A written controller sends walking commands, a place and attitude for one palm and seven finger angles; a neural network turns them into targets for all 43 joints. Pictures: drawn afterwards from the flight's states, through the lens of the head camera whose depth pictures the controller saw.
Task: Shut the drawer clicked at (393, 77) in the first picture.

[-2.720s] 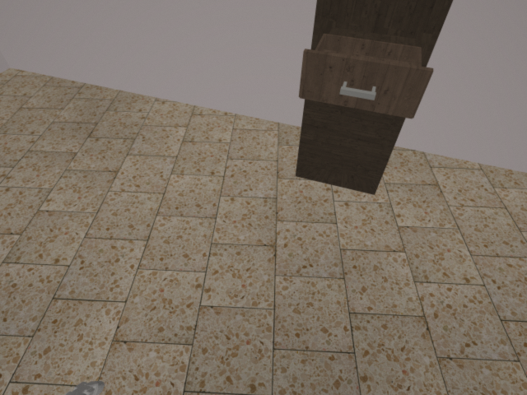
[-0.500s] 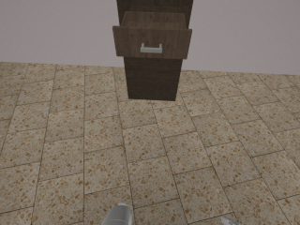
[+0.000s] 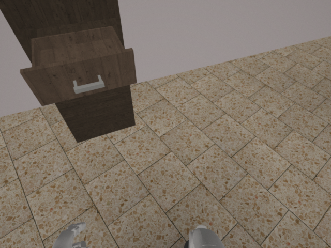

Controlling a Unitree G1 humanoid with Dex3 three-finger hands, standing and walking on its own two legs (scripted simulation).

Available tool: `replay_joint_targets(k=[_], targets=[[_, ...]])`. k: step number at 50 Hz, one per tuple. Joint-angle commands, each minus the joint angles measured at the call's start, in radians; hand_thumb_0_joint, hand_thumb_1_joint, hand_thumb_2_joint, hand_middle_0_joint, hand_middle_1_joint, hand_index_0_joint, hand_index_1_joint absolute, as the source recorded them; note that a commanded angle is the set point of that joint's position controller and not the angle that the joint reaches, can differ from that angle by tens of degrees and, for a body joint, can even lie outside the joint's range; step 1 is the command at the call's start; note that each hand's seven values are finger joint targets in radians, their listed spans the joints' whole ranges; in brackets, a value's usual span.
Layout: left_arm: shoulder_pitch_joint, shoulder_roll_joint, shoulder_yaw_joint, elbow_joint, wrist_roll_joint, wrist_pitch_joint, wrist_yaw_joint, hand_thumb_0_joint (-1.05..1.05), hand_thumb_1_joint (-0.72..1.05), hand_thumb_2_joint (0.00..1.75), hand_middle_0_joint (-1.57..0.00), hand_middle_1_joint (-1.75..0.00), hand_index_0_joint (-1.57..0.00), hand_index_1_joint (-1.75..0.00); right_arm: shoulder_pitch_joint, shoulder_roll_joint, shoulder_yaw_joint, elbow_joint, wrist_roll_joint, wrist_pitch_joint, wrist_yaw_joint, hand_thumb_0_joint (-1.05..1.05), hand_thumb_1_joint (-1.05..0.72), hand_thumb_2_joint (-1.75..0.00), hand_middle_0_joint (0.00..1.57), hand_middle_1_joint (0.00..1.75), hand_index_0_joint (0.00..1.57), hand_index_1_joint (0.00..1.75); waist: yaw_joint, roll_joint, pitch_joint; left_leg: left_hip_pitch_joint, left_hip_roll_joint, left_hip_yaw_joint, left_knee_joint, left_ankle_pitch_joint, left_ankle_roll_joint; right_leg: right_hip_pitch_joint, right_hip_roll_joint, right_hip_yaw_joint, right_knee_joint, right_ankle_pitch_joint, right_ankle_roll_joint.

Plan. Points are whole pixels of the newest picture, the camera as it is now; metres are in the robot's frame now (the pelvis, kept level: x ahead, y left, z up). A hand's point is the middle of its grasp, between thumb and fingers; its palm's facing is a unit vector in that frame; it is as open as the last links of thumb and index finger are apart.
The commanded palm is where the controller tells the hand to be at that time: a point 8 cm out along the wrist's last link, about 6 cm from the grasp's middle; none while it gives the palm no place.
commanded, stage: walk to a spot facing it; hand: left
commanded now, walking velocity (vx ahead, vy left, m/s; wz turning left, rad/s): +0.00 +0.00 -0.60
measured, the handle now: (88, 83) +0.67 +0.30 -0.04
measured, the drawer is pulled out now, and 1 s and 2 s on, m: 0.28 0.28 0.28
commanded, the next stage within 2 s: turn to face it in 1.62 s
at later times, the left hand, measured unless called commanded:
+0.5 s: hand (106, 215) +0.24 +0.18 -0.19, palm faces -0.23 -0.96 -0.16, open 7.4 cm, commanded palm none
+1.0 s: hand (131, 193) +0.30 +0.11 -0.17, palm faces -0.56 -0.79 -0.24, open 7.4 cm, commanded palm none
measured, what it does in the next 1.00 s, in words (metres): walks ahead, turning right: right foot, then left foot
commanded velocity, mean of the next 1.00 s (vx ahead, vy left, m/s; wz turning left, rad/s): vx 0.00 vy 0.00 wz -0.60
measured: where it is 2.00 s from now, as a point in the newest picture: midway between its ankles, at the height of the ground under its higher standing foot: outside the picture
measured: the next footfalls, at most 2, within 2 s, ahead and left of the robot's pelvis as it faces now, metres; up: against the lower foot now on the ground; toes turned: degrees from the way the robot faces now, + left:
right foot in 0.12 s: +0.16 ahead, -0.13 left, +0.00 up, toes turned -10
left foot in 0.46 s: +0.17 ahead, +0.11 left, +0.00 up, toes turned -10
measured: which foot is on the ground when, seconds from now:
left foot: down 0.00-0.10, up 0.12-0.44, down 0.46-0.98, up 1.00-1.00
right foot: up 0.00-0.10, down 0.12-0.48, up 0.50-0.98, down 1.00-1.00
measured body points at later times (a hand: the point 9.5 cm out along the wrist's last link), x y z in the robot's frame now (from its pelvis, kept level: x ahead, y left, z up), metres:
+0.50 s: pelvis +0.09 +0.02 -0.02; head +0.13 +0.04 +0.43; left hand +0.25 +0.23 -0.17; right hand +0.13 -0.24 -0.13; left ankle +0.13 +0.12 -0.74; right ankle +0.12 -0.12 -0.73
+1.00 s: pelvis +0.10 +0.00 -0.02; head +0.13 -0.03 +0.43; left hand +0.33 +0.15 -0.15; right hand -0.03 -0.21 -0.17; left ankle +0.13 +0.12 -0.74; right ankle +0.06 -0.09 -0.74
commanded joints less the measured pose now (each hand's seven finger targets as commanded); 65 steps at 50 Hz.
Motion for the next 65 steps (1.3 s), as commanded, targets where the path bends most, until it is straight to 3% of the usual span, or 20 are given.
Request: replay_joint_targets(k=[1,4,5,6,9,12,21,22,24,25,27,29,41,47,48,49,50,52,56,65], targets=[[-0.053,-0.005,-0.013,-0.082,-0.007,-0.021,0.001,0.0,0.9,0.9,-0.2,-0.3,-0.2,-0.3,0.006,-0.156,-0.038,-0.067,0.001,-0.005,-0.003,0.0,-0.9,-0.9,0.2,0.3,0.2,0.3,0.007,0.153,-0.014,-0.001,0.267,-0.083,-0.039,0.578,0.098,0.119,0.035,-0.033,-0.136,-0.037,-0.031],[0.155,0.103,0.006,-0.03,-0.004,-0.053,0.017,0.0,0.9,0.9,-0.2,-0.3,-0.2,-0.3,0.021,-0.168,-0.038,-0.089,0.012,0.009,0.009,0.0,-0.9,-0.9,0.2,0.3,0.2,0.3,0.114,0.024,-0.165,-0.149,0.23,-0.032,0.404,0.609,0.01,0.56,0.058,-0.03,-0.35,0.112,-0.079],[0.254,0.228,0.034,-0.012,-0.008,-0.067,0.033,0.0,0.9,0.9,-0.2,-0.3,-0.2,-0.3,0.054,-0.103,-0.021,-0.124,0.024,0.014,0.017,0.0,-0.9,-0.9,0.2,0.3,0.2,0.3,0.14,-0.243,-0.299,-0.469,0.066,-0.022,0.719,-0.172,-0.064,0.844,-0.255,0.402,-0.366,0.507,-0.201],[0.303,0.281,0.046,0.001,-0.036,-0.056,0.048,0.0,0.9,0.9,-0.2,-0.3,-0.2,-0.3,-0.011,-0.112,-0.021,-0.153,0.022,0.021,-0.002,0.0,-0.9,-0.9,0.2,0.3,0.2,0.3,0.159,-0.21,-0.337,-0.544,0.017,-0.187,0.905,-0.367,-0.071,0.806,-0.373,0.516,-0.401,0.806,-0.3],[0.062,0.176,0.025,-0.068,-0.032,-0.027,0.071,0.0,0.9,0.9,-0.2,-0.3,-0.2,-0.3,-0.072,-0.123,-0.023,-0.151,0.013,0.053,-0.008,0.0,-0.9,-0.9,0.2,0.3,0.2,0.3,0.065,-0.063,-0.185,-0.48,0.082,-0.302,0.857,-0.166,-0.075,0.473,-0.228,0.351,-0.488,0.343,-0.248],[-0.027,0.145,0.013,-0.082,-0.018,-0.028,0.072,0.0,0.9,0.9,-0.2,-0.3,-0.2,-0.3,-0.012,-0.093,-0.016,-0.126,0.003,0.081,-0.008,0.0,-0.9,-0.9,0.2,0.3,0.2,0.3,-0.003,-0.081,-0.137,-0.372,0.049,-0.276,0.712,-0.097,-0.083,0.281,-0.149,0.26,-0.522,0.247,-0.207],[0.024,0.144,0.026,-0.088,-0.019,-0.003,0.054,0.0,0.9,0.9,-0.2,-0.3,-0.2,-0.3,-0.057,-0.077,-0.018,-0.19,0.017,0.055,-0.013,0.0,-0.9,-0.9,0.2,0.3,0.2,0.3,0.018,-0.155,-0.15,-0.145,-0.069,-0.242,0.172,-0.012,-0.055,0.223,-0.064,0.383,-0.451,0.116,-0.161],[0.012,0.124,0.023,-0.098,-0.023,0.0,0.053,0.0,0.9,0.9,-0.2,-0.3,-0.2,-0.3,-0.023,-0.098,-0.023,-0.186,0.019,0.047,-0.017,0.0,-0.9,-0.9,0.2,0.3,0.2,0.3,-0.009,-0.123,-0.158,-0.033,-0.046,-0.261,0.028,0.035,-0.045,0.16,-0.03,0.364,-0.396,0.077,-0.119],[0.038,0.036,0.006,-0.142,-0.026,0.001,0.037,0.0,0.9,0.9,-0.2,-0.3,-0.2,-0.3,-0.037,-0.254,-0.048,-0.224,0.006,0.042,-0.016,0.0,-0.9,-0.9,0.2,0.3,0.2,0.3,-0.002,0.349,-0.118,0.021,0.375,-0.693,-0.229,0.043,0.104,-0.083,0.164,0.103,0.039,-0.367,0.003],[0.051,0.076,0.02,-0.108,-0.006,0.01,0.039,0.0,0.9,0.9,-0.2,-0.3,-0.2,-0.3,-0.092,-0.23,-0.043,-0.215,0.003,0.04,-0.023,0.0,-0.9,-0.9,0.2,0.3,0.2,0.3,0.001,0.339,-0.086,-0.049,0.4,-0.696,-0.225,0.099,0.12,-0.09,0.111,0.167,0.211,-0.353,0.021],[0.092,0.077,0.035,-0.071,-0.008,0.006,0.021,0.0,0.9,0.9,-0.2,-0.3,-0.2,-0.3,-0.2,-0.166,-0.025,-0.246,0.001,0.033,-0.024,0.0,-0.9,-0.9,0.2,0.3,0.2,0.3,0.061,0.142,-0.037,-0.1,0.273,-0.463,-0.177,0.21,0.107,-0.055,0.089,0.135,0.374,-0.213,0.028],[0.131,0.051,0.03,-0.047,-0.012,0.01,0.017,0.0,0.9,0.9,-0.2,-0.3,-0.2,-0.3,-0.211,-0.134,-0.018,-0.245,0.008,0.027,-0.024,0.0,-0.9,-0.9,0.2,0.3,0.2,0.3,0.069,0.154,-0.069,-0.042,0.209,-0.298,-0.127,0.433,0.079,-0.05,0.072,0.109,0.414,-0.147,0.047],[0.019,0.013,0.009,-0.057,-0.017,0.021,0.02,0.0,0.9,0.9,-0.2,-0.3,-0.2,-0.3,-0.065,-0.155,-0.055,-0.146,0.003,0.043,-0.013,0.0,-0.9,-0.9,0.2,0.3,0.2,0.3,-0.007,0.205,-0.049,0.086,0.29,-0.166,-0.081,0.536,0.132,0.037,0.015,0.009,0.072,-0.222,0.046],[0.086,0.025,0.01,-0.047,-0.013,-0.01,0.03,0.0,0.9,0.9,-0.2,-0.3,-0.2,-0.3,-0.095,-0.182,-0.072,-0.138,0.002,0.05,0.002,0.0,-0.9,-0.9,0.2,0.3,0.2,0.3,0.039,0.186,-0.101,0.025,0.29,-0.074,0.108,0.547,0.057,0.278,0.069,-0.052,-0.26,-0.098,-0.015],[0.17,0.068,0.019,-0.027,-0.011,-0.023,0.036,0.0,0.9,0.9,-0.2,-0.3,-0.2,-0.3,-0.096,-0.177,-0.069,-0.147,0.009,0.051,0.008,0.0,-0.9,-0.9,0.2,0.3,0.2,0.3,0.089,0.099,-0.152,-0.062,0.263,-0.042,0.287,0.509,0.009,0.447,0.049,-0.016,-0.39,0.045,-0.04],[0.242,0.19,0.038,-0.013,-0.002,-0.04,0.052,0.0,0.9,0.9,-0.2,-0.3,-0.2,-0.3,-0.096,-0.111,-0.053,-0.186,0.017,0.056,0.017,0.0,-0.9,-0.9,0.2,0.3,0.2,0.3,0.123,-0.214,-0.19,-0.358,0.139,-0.027,0.539,0.019,-0.057,0.659,-0.185,0.341,-0.466,0.339,-0.14],[0.28,0.252,0.05,0.0,-0.025,-0.036,0.063,0.0,0.9,0.9,-0.2,-0.3,-0.2,-0.3,-0.148,-0.083,-0.038,-0.227,0.016,0.065,0.009,0.0,-0.9,-0.9,0.2,0.3,0.2,0.3,0.134,-0.275,-0.202,-0.506,0.031,-0.165,0.732,-0.344,-0.078,0.65,-0.33,0.492,-0.464,0.67,-0.248],[0.195,0.209,0.048,-0.025,-0.028,-0.024,0.071,0.0,0.9,0.9,-0.2,-0.3,-0.2,-0.3,-0.216,-0.094,-0.039,-0.233,0.014,0.081,-0.003,0.0,-0.9,-0.9,0.2,0.3,0.2,0.3,0.116,-0.216,-0.13,-0.543,0.046,-0.313,0.805,-0.256,-0.068,0.513,-0.258,0.486,-0.545,0.221,-0.248],[0.06,0.136,0.021,-0.063,-0.021,-0.033,0.062,0.0,0.9,0.9,-0.2,-0.3,-0.2,-0.3,-0.151,-0.113,-0.042,-0.179,-0.007,0.084,0.014,0.0,-0.9,-0.9,0.2,0.3,0.2,0.3,0.042,-0.123,-0.062,-0.455,0.043,-0.285,0.689,-0.037,-0.089,0.365,-0.119,0.324,-0.602,-0.06,-0.179],[0.167,0.166,0.027,-0.026,-0.015,-0.057,0.047,0.0,0.9,0.9,-0.2,-0.3,-0.2,-0.3,-0.253,-0.103,-0.032,-0.234,0.002,0.044,0.025,0.0,-0.9,-0.9,0.2,0.3,0.2,0.3,0.09,-0.125,-0.075,-0.441,-0.027,-0.281,0.392,-0.066,-0.083,0.459,-0.112,0.437,-0.598,-0.115,-0.222]])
